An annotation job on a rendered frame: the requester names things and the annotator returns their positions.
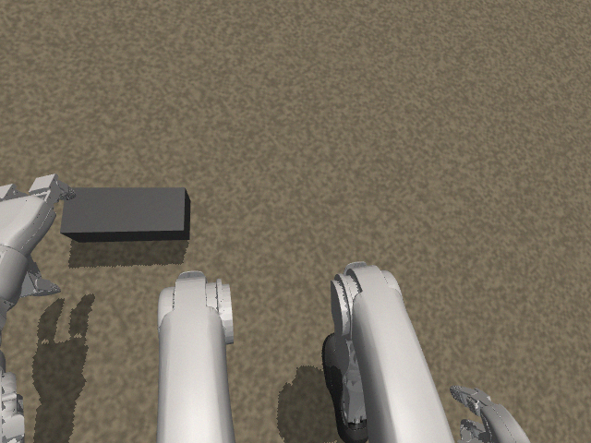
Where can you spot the right robot foot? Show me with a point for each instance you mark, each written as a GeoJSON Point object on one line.
{"type": "Point", "coordinates": [348, 432]}

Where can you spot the left robot arm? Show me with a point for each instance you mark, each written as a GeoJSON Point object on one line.
{"type": "Point", "coordinates": [13, 269]}

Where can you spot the right robot hand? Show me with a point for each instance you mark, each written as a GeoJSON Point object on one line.
{"type": "Point", "coordinates": [498, 426]}

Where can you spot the carton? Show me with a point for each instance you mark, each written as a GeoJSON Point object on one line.
{"type": "Point", "coordinates": [122, 214]}

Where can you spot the left robot hand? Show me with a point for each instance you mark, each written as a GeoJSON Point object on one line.
{"type": "Point", "coordinates": [25, 220]}

